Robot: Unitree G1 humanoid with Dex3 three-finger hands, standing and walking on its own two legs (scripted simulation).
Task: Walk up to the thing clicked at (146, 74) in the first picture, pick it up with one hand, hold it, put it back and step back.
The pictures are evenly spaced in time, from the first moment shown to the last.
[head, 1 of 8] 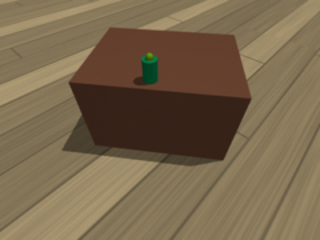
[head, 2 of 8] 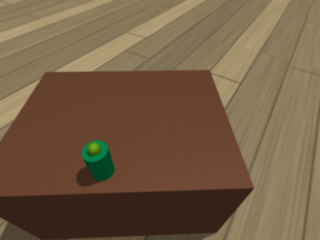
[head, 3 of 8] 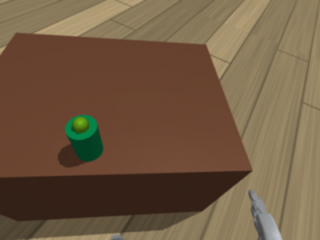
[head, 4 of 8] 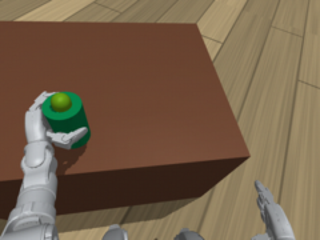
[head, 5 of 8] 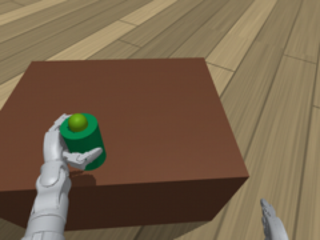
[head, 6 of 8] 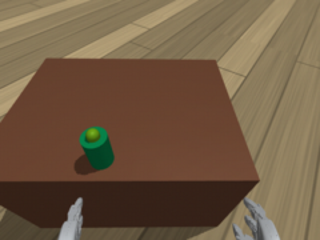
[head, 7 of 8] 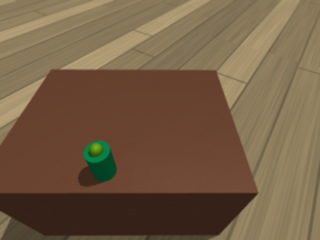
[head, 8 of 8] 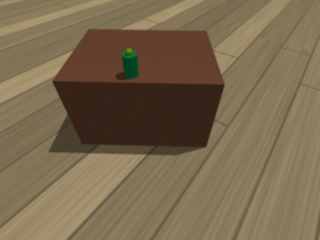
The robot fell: no
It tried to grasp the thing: yes
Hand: left
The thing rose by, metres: 0.23
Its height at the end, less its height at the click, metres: +0.00
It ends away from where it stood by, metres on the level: 0.00
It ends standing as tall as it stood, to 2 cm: yes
